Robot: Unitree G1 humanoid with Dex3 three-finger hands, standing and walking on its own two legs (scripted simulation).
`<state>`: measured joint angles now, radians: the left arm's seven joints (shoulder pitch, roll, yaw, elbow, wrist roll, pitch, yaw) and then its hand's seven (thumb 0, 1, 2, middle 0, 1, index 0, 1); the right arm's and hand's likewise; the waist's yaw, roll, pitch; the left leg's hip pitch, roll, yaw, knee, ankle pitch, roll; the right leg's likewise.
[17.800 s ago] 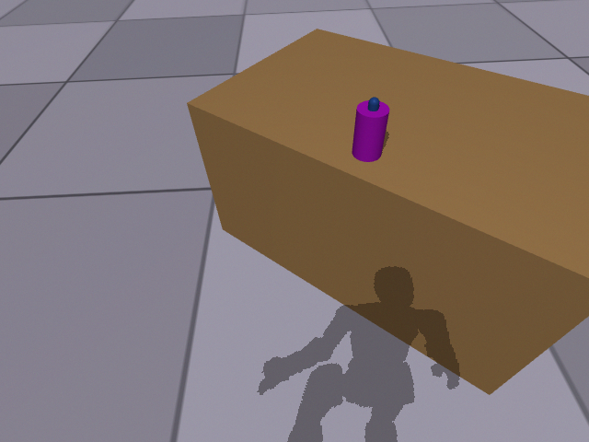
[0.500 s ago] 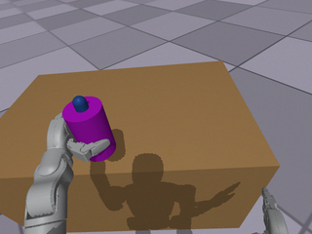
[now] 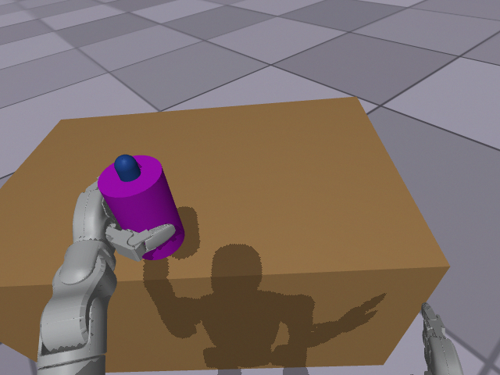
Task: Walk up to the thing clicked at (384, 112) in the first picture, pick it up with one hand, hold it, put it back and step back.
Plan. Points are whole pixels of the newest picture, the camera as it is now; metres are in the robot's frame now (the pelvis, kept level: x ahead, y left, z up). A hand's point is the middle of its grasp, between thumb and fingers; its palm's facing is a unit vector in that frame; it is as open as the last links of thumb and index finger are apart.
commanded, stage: hold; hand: left
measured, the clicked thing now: (143, 203) +0.31 +0.16 +0.19
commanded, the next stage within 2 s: crouch in 0.58 s
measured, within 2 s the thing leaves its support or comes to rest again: neither
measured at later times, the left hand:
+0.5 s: hand (142, 205) +0.32 +0.17 +0.17, palm faces +0.16 -0.99 -0.02, open 11.2 cm
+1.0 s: hand (152, 211) +0.34 +0.17 +0.14, palm faces +0.16 -0.99 +0.00, open 11.2 cm
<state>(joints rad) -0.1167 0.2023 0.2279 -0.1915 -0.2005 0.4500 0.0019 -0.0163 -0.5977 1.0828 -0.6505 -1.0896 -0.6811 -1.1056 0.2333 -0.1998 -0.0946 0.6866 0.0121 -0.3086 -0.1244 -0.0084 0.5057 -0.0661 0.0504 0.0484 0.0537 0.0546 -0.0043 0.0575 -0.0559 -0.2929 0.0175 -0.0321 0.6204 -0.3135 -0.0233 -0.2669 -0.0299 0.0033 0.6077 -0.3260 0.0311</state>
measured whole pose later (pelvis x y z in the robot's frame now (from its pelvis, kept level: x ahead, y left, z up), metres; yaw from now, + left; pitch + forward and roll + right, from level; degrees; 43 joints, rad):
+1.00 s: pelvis -0.01 +0.00 +0.00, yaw +0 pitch +0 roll +0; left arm -0.25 0.21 0.23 0.10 -0.18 0.35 0.00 -0.02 -0.61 1.08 -0.67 -1.07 -0.70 -1.08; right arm 0.19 -0.19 -0.09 0.74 0.01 -0.29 -0.10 -0.01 0.54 -0.05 0.05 0.05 0.05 0.05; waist -0.02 0.03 -0.04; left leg -0.32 0.01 -0.04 0.61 -0.30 -0.03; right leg -0.30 -0.03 0.00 0.61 -0.32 0.03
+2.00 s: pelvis -0.02 +0.01 -0.04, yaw -2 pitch +13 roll -2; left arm -0.65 0.40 0.35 0.95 -0.12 -0.28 -0.04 -0.02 -0.61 1.07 -0.69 -1.04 -0.72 -1.06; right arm 0.30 -0.22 -0.06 0.33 0.00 -0.10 -0.03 -0.01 0.51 -0.06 0.05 0.05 0.06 0.05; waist -0.13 -0.02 -0.09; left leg -0.74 0.04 -0.03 0.92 -0.40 -0.02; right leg -0.71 0.00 0.02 0.87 -0.39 0.04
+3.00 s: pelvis -0.01 +0.01 -0.07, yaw -2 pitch +21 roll -3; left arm -0.64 0.44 0.40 1.03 -0.09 -0.45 -0.08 -0.02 -0.58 1.04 -0.68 -1.04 -0.71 -1.06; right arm 0.36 -0.23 -0.03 0.08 -0.03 0.00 0.03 -0.01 0.50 -0.07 0.05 0.05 0.06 0.05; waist -0.18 -0.02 -0.13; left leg -1.00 0.04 -0.06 1.14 -0.50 -0.02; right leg -0.95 0.01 -0.01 1.07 -0.48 0.03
